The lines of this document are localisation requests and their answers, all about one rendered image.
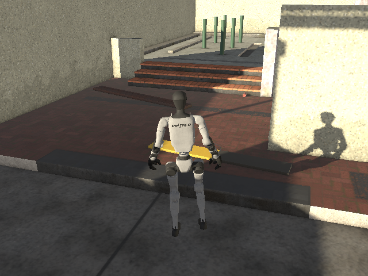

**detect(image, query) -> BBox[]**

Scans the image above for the left robot upper arm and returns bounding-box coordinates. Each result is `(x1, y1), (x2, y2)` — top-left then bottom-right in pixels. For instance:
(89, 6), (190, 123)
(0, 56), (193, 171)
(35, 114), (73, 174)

(155, 117), (169, 148)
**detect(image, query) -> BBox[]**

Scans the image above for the left robot hand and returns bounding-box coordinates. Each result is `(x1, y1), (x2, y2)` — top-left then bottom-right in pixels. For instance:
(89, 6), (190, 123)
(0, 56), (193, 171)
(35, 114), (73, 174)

(148, 158), (161, 170)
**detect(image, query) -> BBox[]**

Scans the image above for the robot left forearm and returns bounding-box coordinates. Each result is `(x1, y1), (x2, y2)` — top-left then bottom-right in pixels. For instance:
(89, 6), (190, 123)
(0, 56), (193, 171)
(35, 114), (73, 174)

(149, 139), (160, 160)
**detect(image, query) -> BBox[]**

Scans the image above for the robot right forearm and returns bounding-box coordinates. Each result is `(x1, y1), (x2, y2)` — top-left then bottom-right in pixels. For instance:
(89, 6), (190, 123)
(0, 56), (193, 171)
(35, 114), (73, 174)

(206, 137), (220, 159)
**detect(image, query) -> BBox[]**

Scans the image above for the robot right thigh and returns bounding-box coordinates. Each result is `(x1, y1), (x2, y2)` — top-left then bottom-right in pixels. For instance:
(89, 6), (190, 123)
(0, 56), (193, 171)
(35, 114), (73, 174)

(192, 159), (204, 193)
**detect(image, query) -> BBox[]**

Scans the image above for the right robot upper arm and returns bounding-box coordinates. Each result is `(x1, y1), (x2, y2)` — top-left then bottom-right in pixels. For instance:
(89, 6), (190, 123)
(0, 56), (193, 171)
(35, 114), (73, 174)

(193, 115), (211, 146)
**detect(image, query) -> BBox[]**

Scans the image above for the right robot hand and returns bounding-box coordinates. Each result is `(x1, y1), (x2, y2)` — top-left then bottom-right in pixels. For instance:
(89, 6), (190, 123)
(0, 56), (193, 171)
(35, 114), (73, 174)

(209, 156), (222, 170)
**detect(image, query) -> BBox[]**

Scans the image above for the humanoid robot torso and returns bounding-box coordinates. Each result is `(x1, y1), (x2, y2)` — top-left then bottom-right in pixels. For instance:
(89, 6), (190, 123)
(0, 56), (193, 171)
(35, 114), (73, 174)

(168, 114), (195, 173)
